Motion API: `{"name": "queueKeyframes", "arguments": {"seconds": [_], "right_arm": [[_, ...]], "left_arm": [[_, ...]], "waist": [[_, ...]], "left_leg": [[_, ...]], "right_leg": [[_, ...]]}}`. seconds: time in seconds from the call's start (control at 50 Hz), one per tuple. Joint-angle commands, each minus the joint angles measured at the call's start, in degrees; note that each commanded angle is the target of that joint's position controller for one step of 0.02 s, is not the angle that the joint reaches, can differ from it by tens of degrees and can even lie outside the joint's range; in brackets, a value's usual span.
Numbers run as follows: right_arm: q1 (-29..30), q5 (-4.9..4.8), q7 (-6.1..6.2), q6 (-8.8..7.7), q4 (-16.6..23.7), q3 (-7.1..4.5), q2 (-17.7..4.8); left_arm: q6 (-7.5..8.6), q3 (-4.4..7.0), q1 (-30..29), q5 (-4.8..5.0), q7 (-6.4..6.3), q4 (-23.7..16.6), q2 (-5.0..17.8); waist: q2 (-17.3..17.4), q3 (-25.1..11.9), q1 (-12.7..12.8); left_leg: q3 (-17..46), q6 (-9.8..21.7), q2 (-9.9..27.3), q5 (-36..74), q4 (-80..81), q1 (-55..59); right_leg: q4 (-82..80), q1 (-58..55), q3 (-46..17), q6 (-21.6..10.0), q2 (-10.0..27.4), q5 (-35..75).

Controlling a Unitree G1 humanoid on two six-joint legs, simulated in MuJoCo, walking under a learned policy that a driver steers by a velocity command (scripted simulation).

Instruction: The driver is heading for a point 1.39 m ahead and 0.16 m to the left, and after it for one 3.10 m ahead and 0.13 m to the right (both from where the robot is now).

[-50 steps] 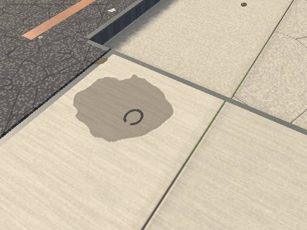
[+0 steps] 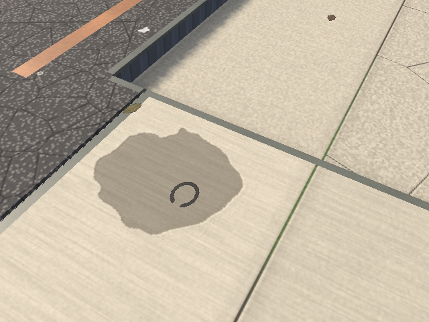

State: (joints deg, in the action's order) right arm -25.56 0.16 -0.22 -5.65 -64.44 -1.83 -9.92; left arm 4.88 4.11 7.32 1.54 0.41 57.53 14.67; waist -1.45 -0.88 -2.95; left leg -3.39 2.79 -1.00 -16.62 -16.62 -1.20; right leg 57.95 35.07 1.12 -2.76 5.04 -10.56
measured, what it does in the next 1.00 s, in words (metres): walks ahead: right foot, then left foot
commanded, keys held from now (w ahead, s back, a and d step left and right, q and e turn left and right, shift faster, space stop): w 1.00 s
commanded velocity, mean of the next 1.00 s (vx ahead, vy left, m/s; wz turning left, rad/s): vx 0.48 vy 0.00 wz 0.00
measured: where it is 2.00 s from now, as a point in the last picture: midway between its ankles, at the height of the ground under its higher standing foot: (199, 180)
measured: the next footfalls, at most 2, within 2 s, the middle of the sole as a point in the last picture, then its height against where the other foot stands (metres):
right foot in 0.26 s outside the picture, level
left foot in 0.80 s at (172, 287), level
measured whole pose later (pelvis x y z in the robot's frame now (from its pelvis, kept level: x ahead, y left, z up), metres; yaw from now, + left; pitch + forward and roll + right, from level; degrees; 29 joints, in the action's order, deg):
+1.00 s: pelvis +0.57 +0.02 +0.00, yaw +0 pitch +1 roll +0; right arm -14.8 0.4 -1.7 -5.8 -55.6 -3.5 -13.0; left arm 4.8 3.9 11.4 1.3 -0.6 55.6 15.5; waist -2.1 1.0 -1.3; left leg -4.1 4.0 -2.3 -8.5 -20.6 -13.5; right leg 63.7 32.7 -1.4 -2.9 6.4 -15.5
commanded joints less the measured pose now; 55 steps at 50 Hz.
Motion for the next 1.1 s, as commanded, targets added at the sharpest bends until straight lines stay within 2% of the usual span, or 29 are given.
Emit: {"name": "queueKeyframes", "arguments": {"seconds": [0.02,0.1,0.16,0.2,0.24,0.26,0.28,0.3,0.32,0.34,0.36,0.4,0.44,0.52,0.6,0.68,0.74,0.76,0.78,0.8,0.82,0.84,0.86,0.88,0.9,0.92,0.96,1.0,1.1], "right_arm": [[-0.84,0.2,1.11,-0.14,2.77,-1.04,-8.89],[-3.98,-0.37,1.59,-0.04,2.38,-1.56,-9.96],[-4.29,-0.91,1.64,0.37,2.01,-2.09,-10.11],[-2.55,-0.78,1.71,0.81,2.65,-2.71,-11.6],[-0.54,-0.5,1.68,1.65,3.49,-2.8,-11.84],[0.02,0.2,1.45,1.65,4.91,-2.09,-10.42],[-8.01,-0.39,0.43,0.36,5.44,0.41,-0.95],[-2.85,-2.01,-0.01,-1.52,5.3,-0.66,-5.43],[3.37,-3.49,0.0,-2.43,7.95,-1.71,-8.82],[6.78,-3.33,0.54,-2.77,8.93,-1.85,-9.71],[8.03,-2.35,1.15,-2.41,8.97,-2.54,-9.73],[4.78,-1.64,1.57,-0.61,8.64,-2.79,-7.19],[6.04,-1.58,1.8,0.53,9.61,-2.77,-6.14],[15.84,-0.43,1.61,0.76,13.35,-3.05,-7.57],[24.38,-0.86,0.54,0.28,15.46,-2.24,-6.33],[30.71,-1.51,-0.88,-0.03,17.8,-1.66,-6.7],[29.43,-1.72,-1.77,-0.54,18.6,-2.13,-8.8],[25.66,-1.66,-1.81,-0.7,17.8,-2.83,-10.3],[17.16,-1.48,-1.63,-0.76,15.18,-4.16,-12.53],[5.89,-0.83,-1.16,-0.75,12.35,-5.6,-16.56],[-0.54,-0.04,-1.09,-0.32,10.66,-6.91,-22.09],[-0.73,-0.32,-1.32,-0.29,10.82,-5.35,-17.52],[4.43,-0.76,-1.3,-0.51,11.53,-4.3,-14.3],[9.45,-0.65,-1.25,-0.59,12.96,-3.62,-12.29],[13.04,-0.1,-1.44,-0.69,13.36,-3.15,-10.68],[14.77,0.38,-1.61,-0.91,13.39,-2.58,-8.86],[13.84,0.42,-1.66,-1.08,12.49,-2.53,-8.65],[11.76,0.28,-0.99,-1.21,11.57,-2.95,-10.54],[7.51,-0.2,0.58,-0.55,10.21,-3.0,-11.42]], "left_arm": [[0.1,-0.45,-8.79,-0.27,0.42,-5.22,0.24],[0.07,-1.23,-16.32,0.2,1.42,-8.12,0.3],[0.53,-1.19,-18.53,0.39,2.36,-9.95,1.54],[0.87,-0.12,-14.73,0.27,2.58,-9.7,4.02],[0.61,2.35,1.14,0.36,1.97,-5.33,8.3],[0.26,3.52,11.78,-0.27,1.34,-2.96,11.73],[0.09,3.89,17.14,-1.2,1.43,-1.51,15.24],[0.08,2.42,15.76,-0.91,1.43,-1.23,10.33],[0.54,1.62,9.24,-0.55,1.36,-2.22,7.95],[1.1,0.81,3.63,-0.77,1.47,-3.69,5.72],[1.62,0.22,0.47,-1.51,1.83,-3.89,3.75],[2.03,-0.43,-0.29,-2.14,2.16,-2.97,1.97],[2.01,-0.31,1.64,-1.81,1.54,-1.91,3.52],[1.69,0.25,6.6,-1.77,-0.31,-1.05,6.59],[1.26,0.32,11.11,-0.97,-0.82,-0.47,7.29],[0.3,0.66,15.83,-0.47,-0.87,1.21,7.84],[-0.67,1.27,15.66,-0.43,-1.07,1.44,8.94],[-0.96,1.41,14.3,-0.42,-1.1,1.04,9.41],[-1.29,1.09,13.2,-0.49,-1.09,0.62,8.58],[-1.34,0.17,13.18,-1.17,-1.1,-0.62,6.5],[-0.21,-1.77,19.52,-1.42,-0.59,-1.46,-0.29],[1.37,-1.39,18.06,-0.55,-0.27,-0.77,2.08],[2.25,-0.19,13.06,0.99,-0.06,-2.22,6.39],[2.55,-0.15,9.46,1.13,-0.34,-3.09,6.75],[2.33,0.2,7.66,0.42,-0.8,-3.28,6.33],[1.48,0.6,8.22,-0.03,-1.12,-3.02,5.72],[-0.01,0.43,10.04,-0.24,-1.15,-2.53,3.16],[-0.62,0.61,7.67,-0.58,-1.3,-3.5,3.1],[-0.25,0.57,-2.07,-1.12,-0.7,-6.64,2.42]], "waist": [[5.47,7.47,0.07],[6.64,9.62,-1.51],[6.65,9.97,-0.41],[8.3,5.79,2.83],[9.65,-3.98,10.89],[5.36,-11.42,14.51],[-11.42,-22.23,9.07],[-8.92,-20.84,11.1],[-7.78,-10.44,9.63],[-1.36,-5.88,7.42],[1.07,-2.6,5.16],[-1.26,-1.52,1.69],[-1.91,1.24,0.89],[-0.56,3.9,2.75],[-0.8,4.53,5.52],[-1.17,5.96,7.54],[-2.82,4.8,5.31],[-3.65,2.45,2.8],[-3.18,-2.5,-1.47],[0.27,-10.81,-5.34],[14.7,-18.66,-2.93],[15.02,-21.73,-3.65],[12.17,-13.42,-2.84],[7.96,-8.13,-1.38],[5.22,-4.33,0.39],[5.77,-2.61,2.41],[6.61,-1.68,3.88],[5.56,0.14,4.06],[5.09,2.79,1.93]], "left_leg": [[9.06,6.89,12.77,21.05,9.31,-0.29],[6.32,7.05,13.26,19.45,11.68,-1.22],[5.27,6.41,15.58,25.14,9.17,4.57],[4.19,5.25,16.36,42.8,2.83,7.84],[1.54,2.91,13.56,57.23,-15.51,4.47],[0.73,1.31,10.9,41.17,-33.04,-9.96],[3.37,-2.24,-1.16,-5.63,-55.89,-30.97],[11.92,-0.76,-0.9,-14.34,-64.32,-37.21],[10.15,0.32,2.33,-10.9,-66.04,-42.33],[8.97,0.91,5.73,-5.19,-63.21,-39.87],[8.04,0.93,7.78,-1.92,-59.6,-36.52],[8.54,1.16,10.09,0.18,-55.05,-30.12],[7.72,0.37,11.08,0.61,-50.23,-30.9],[6.73,-2.21,11.54,12.98,-36.68,-38.73],[3.51,-2.56,8.31,22.58,-22.09,-35.69],[3.18,-1.86,6.8,20.13,-15.43,-36.83],[2.81,0.46,5.39,13.76,-12.7,-33.17],[1.39,1.52,3.67,12.15,-11.93,-27.36],[-0.19,3.06,1.7,12.39,-11.09,-16.28],[6.54,6.23,7.79,13.38,-13.33,1.21],[33.85,15.31,21.9,2.89,-8.23,22.5],[46.17,15.99,23.89,-1.27,-0.72,24.56],[37.5,12.88,22.0,-0.87,-0.69,18.27],[29.08,11.08,19.77,4.19,0.14,9.62],[23.52,10.2,17.65,8.58,2.06,1.34],[19.29,9.16,15.43,11.02,3.93,-4.0],[15.86,9.71,14.2,13.19,6.78,-8.36],[13.51,10.49,14.07,15.85,8.68,-8.95],[8.35,8.9,12.47,18.22,10.16,-6.38]], "right_leg": [[-11.62,8.24,0.55,1.3,0.28,6.87],[-22.34,3.03,2.69,0.75,-1.96,12.44],[-26.46,2.6,1.94,-1.52,-2.19,10.97],[-27.12,-4.7,3.21,-3.39,-4.6,7.89],[-27.28,-25.62,4.99,-6.17,-7.77,7.34],[-25.36,-44.63,-6.28,-9.44,1.83,4.56],[-33.67,-62.78,-37.52,-19.54,17.31,-11.06],[-42.13,-60.09,-45.46,-17.77,16.54,-16.08],[-43.16,-51.54,-35.96,-14.94,14.91,-12.82],[-44.49,-41.24,-27.97,-13.25,13.08,-6.07],[-45.76,-32.44,-21.95,-12.08,11.05,0.09],[-48.55,-24.19,-15.81,-11.29,8.22,2.2],[-51.32,-20.14,-12.6,-11.84,7.69,2.41],[-53.28,-22.56,-9.44,-11.56,7.29,5.53],[-52.66,-25.13,-4.39,-9.05,5.03,8.58],[-49.34,-33.27,-4.38,-8.6,7.85,8.91],[-44.72,-38.28,-5.08,-7.16,10.45,16.12],[-40.26,-38.66,-4.14,-6.29,9.89,25.38],[-30.44,-37.02,-1.84,-4.89,7.24,33.57],[-14.57,-27.43,0.81,-2.9,4.09,26.63],[8.26,-3.46,2.52,1.48,-6.41,-0.41],[16.73,4.03,-6.7,0.77,-7.48,-21.58],[20.04,9.37,-7.38,-0.42,-4.06,-18.84],[18.25,8.71,-5.66,-0.96,-0.78,-13.44],[14.25,6.27,-4.84,-0.91,1.35,-9.2],[10.95,2.6,-5.18,-1.02,3.13,-6.58],[7.57,-0.76,-4.71,-0.6,3.88,-4.49],[3.15,1.91,-4.35,0.38,4.16,-0.71],[-13.5,5.65,-3.16,1.98,3.02,13.69]]}}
